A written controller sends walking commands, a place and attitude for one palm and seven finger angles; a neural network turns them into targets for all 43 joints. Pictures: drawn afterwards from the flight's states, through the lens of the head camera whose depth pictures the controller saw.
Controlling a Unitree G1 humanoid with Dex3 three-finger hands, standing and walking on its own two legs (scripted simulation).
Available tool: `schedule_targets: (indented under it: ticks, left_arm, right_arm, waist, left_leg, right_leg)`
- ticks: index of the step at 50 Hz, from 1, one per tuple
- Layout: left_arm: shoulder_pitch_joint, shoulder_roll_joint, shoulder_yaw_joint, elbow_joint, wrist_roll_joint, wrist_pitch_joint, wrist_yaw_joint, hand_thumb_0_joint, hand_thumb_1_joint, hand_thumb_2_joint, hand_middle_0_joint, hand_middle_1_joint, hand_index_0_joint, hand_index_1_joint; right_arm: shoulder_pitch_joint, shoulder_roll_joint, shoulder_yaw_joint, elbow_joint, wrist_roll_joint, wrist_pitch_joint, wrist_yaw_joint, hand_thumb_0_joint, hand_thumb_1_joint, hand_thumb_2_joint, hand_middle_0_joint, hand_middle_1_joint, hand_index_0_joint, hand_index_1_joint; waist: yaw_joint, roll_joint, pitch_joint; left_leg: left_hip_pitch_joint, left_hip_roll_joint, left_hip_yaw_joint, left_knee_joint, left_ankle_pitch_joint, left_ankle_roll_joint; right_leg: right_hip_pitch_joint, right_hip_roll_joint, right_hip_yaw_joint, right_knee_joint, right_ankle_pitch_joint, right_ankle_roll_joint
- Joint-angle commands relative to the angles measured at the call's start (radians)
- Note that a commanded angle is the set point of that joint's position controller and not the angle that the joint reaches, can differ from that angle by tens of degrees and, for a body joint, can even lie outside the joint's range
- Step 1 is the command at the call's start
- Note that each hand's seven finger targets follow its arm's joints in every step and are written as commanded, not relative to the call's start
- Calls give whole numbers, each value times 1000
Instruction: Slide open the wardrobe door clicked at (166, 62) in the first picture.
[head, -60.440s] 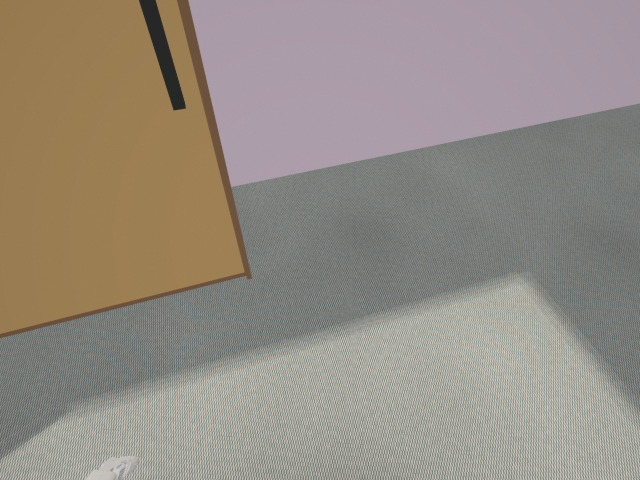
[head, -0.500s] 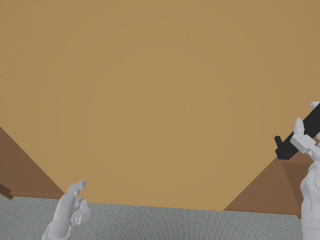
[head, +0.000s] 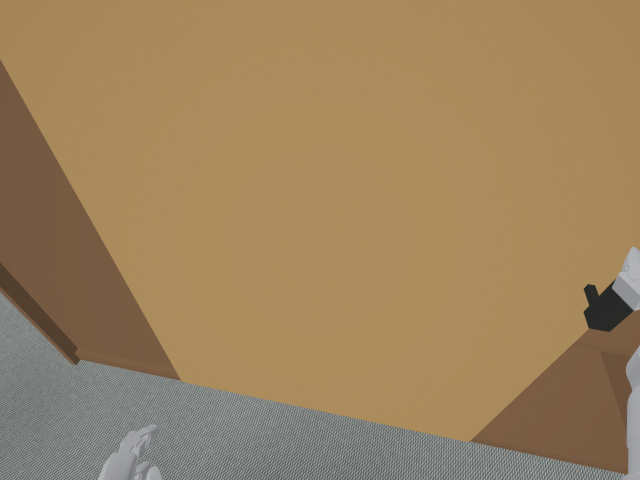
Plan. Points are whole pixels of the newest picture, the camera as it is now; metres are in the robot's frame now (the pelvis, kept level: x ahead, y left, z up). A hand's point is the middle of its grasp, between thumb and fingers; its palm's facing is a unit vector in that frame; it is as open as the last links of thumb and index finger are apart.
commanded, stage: stop walking and hold the door there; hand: right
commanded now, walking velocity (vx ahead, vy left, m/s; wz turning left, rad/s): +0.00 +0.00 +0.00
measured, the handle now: out of the picture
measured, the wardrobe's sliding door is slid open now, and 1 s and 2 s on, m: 0.47 0.47 0.47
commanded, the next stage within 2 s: loosen the grip on the handle in 1.76 s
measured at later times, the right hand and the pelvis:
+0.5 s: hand (634, 280) +0.34 -0.33 +0.13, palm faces +0.54 +0.81 -0.23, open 7.2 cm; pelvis -0.02 -0.03 -0.01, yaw -2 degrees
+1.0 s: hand (639, 281) +0.34 -0.33 +0.13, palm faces +0.22 +0.97 -0.12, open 6.5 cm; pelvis -0.06 -0.16 -0.01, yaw -4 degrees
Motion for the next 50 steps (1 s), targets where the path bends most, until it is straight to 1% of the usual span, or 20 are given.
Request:
schedule_targets:
  ticks: [1,9,15,20,26,28,29,30,31,34,39,40,41,42,43,44,45,48,49,50]
  left_arm:
    - [-86,132,42,-146,5,-38,19,0,900,900,-200,-300,-200,-300]
    - [-69,143,42,-148,2,-39,22,0,900,900,-200,-300,-200,-300]
    - [-64,136,40,-146,1,-48,19,0,900,900,-200,-300,-200,-300]
    - [-76,131,49,-142,-1,-22,15,0,900,900,-200,-300,-200,-300]
    - [-128,110,45,-151,-8,2,5,0,900,900,-200,-300,-200,-300]
    - [-152,117,46,-141,-6,11,9,0,900,900,-200,-300,-200,-300]
    - [-161,130,50,-162,-5,10,7,0,900,900,-200,-300,-200,-300]
    - [-161,136,49,-181,-6,5,-2,0,900,900,-200,-300,-200,-300]
    - [-162,126,45,-198,2,-12,-15,0,900,900,-200,-300,-200,-300]
    - [-181,118,52,-173,-8,-32,-8,0,900,900,-200,-300,-200,-300]
    - [-192,86,47,-186,13,-57,-41,0,900,900,-200,-300,-200,-300]
    - [-215,75,48,-202,15,-61,-62,0,900,900,-200,-300,-200,-300]
    - [-185,78,41,-187,-2,-53,-82,0,900,900,-200,-300,-200,-300]
    - [-184,123,34,-165,-15,-38,-77,0,900,900,-200,-300,-200,-300]
    - [-215,102,14,-152,29,-51,-76,0,900,900,-200,-300,-200,-300]
    - [-160,17,-25,-160,29,-55,-94,0,900,900,-200,-300,-200,-300]
    - [-146,56,2,-148,14,-47,-79,0,900,900,-200,-300,-200,-300]
    - [-236,33,-2,-148,5,-21,-30,0,900,900,-200,-300,-200,-300]
    - [-213,23,-2,-158,5,-12,-18,0,900,900,-200,-300,-200,-300]
    - [-217,49,13,-188,3,-25,-17,0,900,900,-200,-300,-200,-300]
  right_arm:
    - [-272,-199,86,-188,-43,-106,44,0,-900,-900,450,1400,450,1400]
    - [-350,-175,130,-158,-48,-137,51,0,-900,-900,450,1400,450,1400]
    - [-377,-149,153,-155,-51,-142,54,0,-900,-900,450,1400,450,1400]
    - [-406,-189,136,-125,-52,-144,50,0,-900,-900,450,1400,450,1400]
    - [-457,-175,124,-117,-52,-155,49,0,-900,-900,450,1400,450,1400]
    - [-486,-149,156,-158,-47,-155,50,0,-900,-900,450,1400,450,1400]
    - [-499,-91,204,-223,-44,-169,56,0,-900,-900,450,1400,450,1400]
    - [-484,-23,271,-270,-30,-182,69,0,-900,-900,450,1400,450,1400]
    - [-489,16,304,-342,-41,-192,73,0,-900,-900,450,1400,450,1400]
    - [-572,54,348,-370,-32,-163,70,0,-900,-900,450,1400,450,1400]
    - [-633,88,385,-337,-14,-106,68,0,-900,-900,450,1400,450,1400]
    - [-632,97,392,-337,-15,-105,65,0,-900,-900,450,1400,450,1400]
    - [-637,57,372,-320,-33,-123,65,0,-900,-900,450,1400,450,1400]
    - [-657,31,367,-261,-34,-122,63,0,-900,-900,450,1400,450,1400]
    - [-725,-1,320,-361,-19,-138,46,0,-900,-900,450,1400,450,1400]
    - [-728,14,376,-462,-32,-163,60,0,-900,-900,450,1400,450,1400]
    - [-703,-67,241,-403,-24,-178,59,0,-900,-900,450,1400,450,1400]
    - [-698,36,324,-433,-41,-164,75,0,-900,-900,450,1400,450,1400]
    - [-691,51,345,-478,-36,-165,87,0,-900,-900,450,1400,450,1400]
    - [-723,78,374,-587,-21,-185,101,0,-900,-900,450,1400,450,1400]
  waist:
    - [5,-50,-176]
    - [3,-133,-159]
    - [-1,-85,-205]
    - [-3,53,-232]
    - [-23,252,-171]
    - [-7,165,-189]
    - [-11,-12,-211]
    - [-10,-242,-246]
    - [-19,-281,-303]
    - [-15,-99,-311]
    - [-56,-234,-317]
    - [-97,-194,-292]
    - [-118,193,-207]
    - [-102,392,-33]
    - [-66,217,-107]
    - [-26,201,-208]
    - [-40,289,-153]
    - [-41,249,-159]
    - [-6,111,-268]
    - [1,-144,-416]
  left_leg:
    - [-109,94,-104,-115,56,14]
    - [-101,47,-63,-72,-51,10]
    - [-68,58,-68,-77,51,5]
    - [-55,225,-189,-86,381,47]
    - [18,401,-233,-43,573,108]
    - [-60,336,-122,69,465,47]
    - [-128,218,-42,198,244,-2]
    - [-181,88,-3,410,-306,-28]
    - [-170,38,-22,625,-393,-15]
    - [-143,44,10,677,-290,-10]
    - [140,3,187,252,-356,39]
    - [262,66,144,19,-344,103]
    - [155,418,-188,-289,-111,217]
    - [52,681,-519,-267,189,306]
    - [98,707,-449,-183,528,271]
    - [275,619,-239,-66,590,142]
    - [336,525,-147,-15,783,135]
    - [262,376,41,230,893,24]
    - [120,280,95,405,759,-18]
    - [-163,178,69,633,221,-49]
  right_leg:
    - [159,-58,123,-93,-49,-20]
    - [135,-90,179,-216,-240,-32]
    - [176,-83,136,-173,-120,-32]
    - [149,-6,81,45,116,1]
    - [-23,56,147,130,-193,17]
    - [120,19,146,-14,67,8]
    - [173,-78,232,-82,263,-38]
    - [187,-207,364,-192,297,-96]
    - [167,-231,434,-285,23,-99]
    - [176,-140,267,-292,-72,-47]
    - [137,15,40,-362,57,148]
    - [14,82,0,-129,136,223]
    - [-96,133,76,461,-106,210]
    - [-408,91,350,878,-426,133]
    - [-413,88,422,910,-425,77]
    - [-439,32,365,839,-375,71]
    - [-471,53,251,712,-381,80]
    - [-131,109,69,76,-287,33]
    - [156,174,-50,-73,21,32]
    - [482,-16,124,-30,450,-38]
